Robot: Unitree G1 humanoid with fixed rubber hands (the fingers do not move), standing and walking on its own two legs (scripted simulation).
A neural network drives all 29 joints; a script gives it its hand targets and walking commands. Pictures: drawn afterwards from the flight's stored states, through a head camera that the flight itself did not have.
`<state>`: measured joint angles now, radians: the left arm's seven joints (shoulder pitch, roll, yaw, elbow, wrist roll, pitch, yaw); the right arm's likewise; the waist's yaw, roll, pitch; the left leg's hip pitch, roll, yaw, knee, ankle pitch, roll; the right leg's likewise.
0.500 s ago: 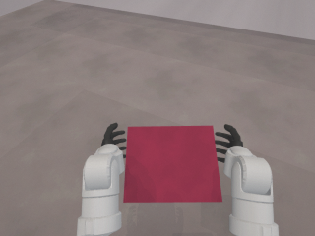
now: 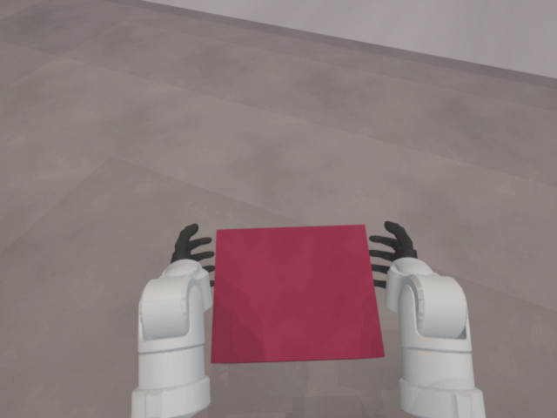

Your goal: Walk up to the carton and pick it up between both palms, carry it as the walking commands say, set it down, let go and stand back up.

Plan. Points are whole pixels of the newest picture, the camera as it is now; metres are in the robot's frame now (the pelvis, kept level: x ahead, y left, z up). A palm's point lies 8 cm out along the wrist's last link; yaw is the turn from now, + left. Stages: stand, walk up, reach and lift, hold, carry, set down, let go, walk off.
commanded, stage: carry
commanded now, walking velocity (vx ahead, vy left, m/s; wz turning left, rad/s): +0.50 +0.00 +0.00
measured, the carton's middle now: (292, 299) +0.31 +0.01 -0.03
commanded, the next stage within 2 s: none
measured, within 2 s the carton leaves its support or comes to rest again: neither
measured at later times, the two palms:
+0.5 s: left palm (230, 126) +0.60 +0.13 +0.08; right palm (380, 121) +0.63 -0.16 +0.08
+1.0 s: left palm (232, 42) +0.95 +0.16 +0.08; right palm (347, 39) +0.95 -0.13 +0.09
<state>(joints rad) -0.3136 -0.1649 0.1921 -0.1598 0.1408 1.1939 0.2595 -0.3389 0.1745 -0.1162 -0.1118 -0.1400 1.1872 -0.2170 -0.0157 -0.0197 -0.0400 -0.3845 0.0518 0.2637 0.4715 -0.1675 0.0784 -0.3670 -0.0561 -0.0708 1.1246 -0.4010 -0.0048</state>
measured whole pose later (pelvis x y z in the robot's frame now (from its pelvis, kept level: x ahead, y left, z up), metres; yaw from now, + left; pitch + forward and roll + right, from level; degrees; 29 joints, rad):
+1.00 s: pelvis +0.65 +0.00 +0.02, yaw +0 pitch +5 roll -2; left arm -0.31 -0.17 0.16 -0.20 0.13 1.20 0.27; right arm -0.32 0.17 -0.13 -0.17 -0.13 1.19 -0.21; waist -0.01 0.00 -0.02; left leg -0.15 0.06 0.24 0.28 -0.21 0.04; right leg -0.54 -0.08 -0.12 0.77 -0.24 0.00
